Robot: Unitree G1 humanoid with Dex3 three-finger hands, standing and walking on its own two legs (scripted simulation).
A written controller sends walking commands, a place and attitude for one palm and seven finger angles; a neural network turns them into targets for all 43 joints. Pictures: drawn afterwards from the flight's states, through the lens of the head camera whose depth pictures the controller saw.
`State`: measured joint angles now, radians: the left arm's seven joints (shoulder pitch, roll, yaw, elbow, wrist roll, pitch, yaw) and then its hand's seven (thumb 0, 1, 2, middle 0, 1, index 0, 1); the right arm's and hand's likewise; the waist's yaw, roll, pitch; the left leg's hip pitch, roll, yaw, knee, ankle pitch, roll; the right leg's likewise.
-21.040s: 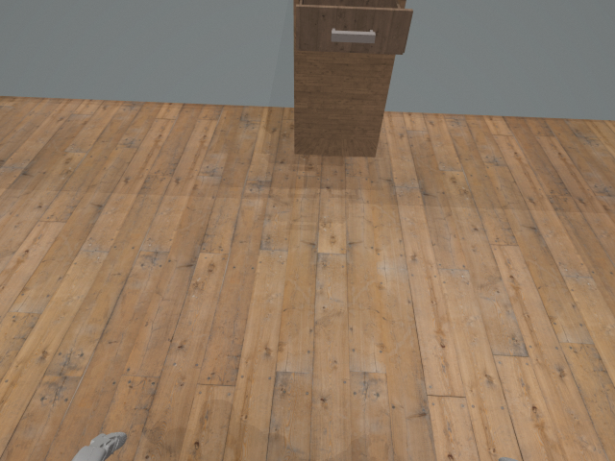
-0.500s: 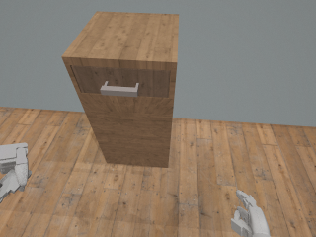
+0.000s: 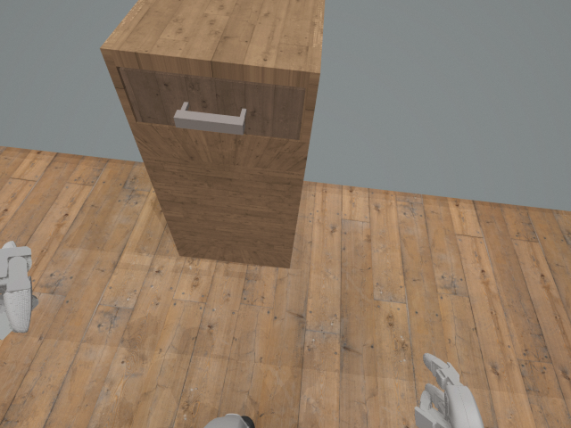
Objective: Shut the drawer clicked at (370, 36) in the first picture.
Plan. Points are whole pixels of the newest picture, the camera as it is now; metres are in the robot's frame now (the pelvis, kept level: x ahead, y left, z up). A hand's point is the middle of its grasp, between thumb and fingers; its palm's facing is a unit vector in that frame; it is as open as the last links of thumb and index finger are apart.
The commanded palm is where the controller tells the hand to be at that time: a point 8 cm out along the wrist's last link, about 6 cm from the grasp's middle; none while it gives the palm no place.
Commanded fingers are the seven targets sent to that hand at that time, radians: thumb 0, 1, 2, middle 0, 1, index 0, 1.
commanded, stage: step back with the hand held close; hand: left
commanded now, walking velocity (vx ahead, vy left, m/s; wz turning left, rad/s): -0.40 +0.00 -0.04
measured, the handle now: (212, 115) +0.71 +0.20 -0.03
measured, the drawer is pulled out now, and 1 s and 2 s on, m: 0.00 0.00 0.00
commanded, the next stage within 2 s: stop stepping back and stand still in 0.34 s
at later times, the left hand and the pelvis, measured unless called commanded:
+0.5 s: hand out of the picture +0.08 +0.22 +0.16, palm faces +0.33 -0.82 -0.47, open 3.2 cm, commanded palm +0.00 +0.27 +0.19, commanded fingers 0.00 0.90 0.90 -1.40 -1.60 -1.40 -1.60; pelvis -0.12 -0.02 +0.00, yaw +2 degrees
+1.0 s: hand out of the picture +0.01 +0.19 +0.17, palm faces +0.38 -0.79 -0.48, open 3.2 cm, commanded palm -0.04 +0.24 +0.19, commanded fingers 0.00 0.90 0.90 -1.40 -1.60 -1.40 -1.60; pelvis -0.17 -0.05 +0.00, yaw +1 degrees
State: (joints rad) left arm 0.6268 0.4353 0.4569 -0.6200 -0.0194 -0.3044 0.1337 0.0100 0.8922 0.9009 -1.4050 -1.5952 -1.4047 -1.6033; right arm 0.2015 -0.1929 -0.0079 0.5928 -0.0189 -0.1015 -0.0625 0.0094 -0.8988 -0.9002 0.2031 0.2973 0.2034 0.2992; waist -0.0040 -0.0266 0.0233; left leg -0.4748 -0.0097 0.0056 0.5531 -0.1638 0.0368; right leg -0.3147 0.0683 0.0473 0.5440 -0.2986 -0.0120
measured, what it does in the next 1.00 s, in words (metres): walks backwards: left foot, then right foot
